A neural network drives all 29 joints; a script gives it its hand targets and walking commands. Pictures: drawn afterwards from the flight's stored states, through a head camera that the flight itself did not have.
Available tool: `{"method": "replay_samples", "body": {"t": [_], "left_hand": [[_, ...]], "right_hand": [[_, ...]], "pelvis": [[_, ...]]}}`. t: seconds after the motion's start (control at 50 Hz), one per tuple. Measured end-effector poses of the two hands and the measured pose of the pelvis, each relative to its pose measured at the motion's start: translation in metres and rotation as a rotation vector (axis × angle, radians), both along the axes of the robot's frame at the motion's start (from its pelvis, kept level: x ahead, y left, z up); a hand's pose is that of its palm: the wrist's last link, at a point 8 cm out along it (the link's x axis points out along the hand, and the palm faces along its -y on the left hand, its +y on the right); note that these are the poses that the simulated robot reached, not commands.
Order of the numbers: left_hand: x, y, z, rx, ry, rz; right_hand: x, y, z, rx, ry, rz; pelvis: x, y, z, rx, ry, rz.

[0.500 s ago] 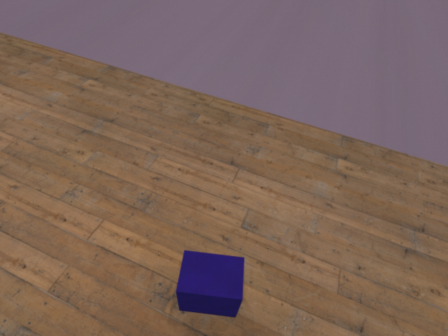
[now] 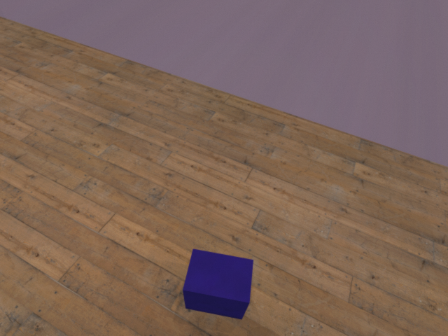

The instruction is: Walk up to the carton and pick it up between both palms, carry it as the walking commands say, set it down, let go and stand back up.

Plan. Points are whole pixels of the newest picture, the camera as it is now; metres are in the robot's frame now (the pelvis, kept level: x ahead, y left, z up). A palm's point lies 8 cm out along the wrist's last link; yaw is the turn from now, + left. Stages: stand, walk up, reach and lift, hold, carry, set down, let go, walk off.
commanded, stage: walk up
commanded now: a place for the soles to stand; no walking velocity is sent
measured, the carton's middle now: (218, 285) +0.42 -0.01 -0.64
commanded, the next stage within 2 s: none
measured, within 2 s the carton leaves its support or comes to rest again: neither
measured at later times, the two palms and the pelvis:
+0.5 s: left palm out of the picture +0.07 +0.26 -0.13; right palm out of the picture +0.07 -0.25 -0.11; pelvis +0.00 +0.00 +0.00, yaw +1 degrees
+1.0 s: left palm out of the picture +0.07 +0.25 -0.13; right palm out of the picture +0.09 -0.25 -0.12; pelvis +0.00 +0.00 +0.00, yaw +3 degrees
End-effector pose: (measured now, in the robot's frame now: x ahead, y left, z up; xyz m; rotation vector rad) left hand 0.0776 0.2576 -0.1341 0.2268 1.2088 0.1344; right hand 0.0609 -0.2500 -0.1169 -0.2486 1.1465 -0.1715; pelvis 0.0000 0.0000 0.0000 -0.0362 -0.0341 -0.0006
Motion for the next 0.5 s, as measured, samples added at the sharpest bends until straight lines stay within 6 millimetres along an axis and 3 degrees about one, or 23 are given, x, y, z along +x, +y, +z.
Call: {"method": "replay_samples", "body": {"t": [0.5], "left_hand": [[-0.0037, 0.0001, -0.0001, -0.004, -0.006, 0.014]], "right_hand": [[0.0094, -0.0019, 0.0021, -0.01, -0.011, 0.031]], "pelvis": [[0.0029, -0.0026, -0.0011, -0.001, -0.006, 0.021]]}}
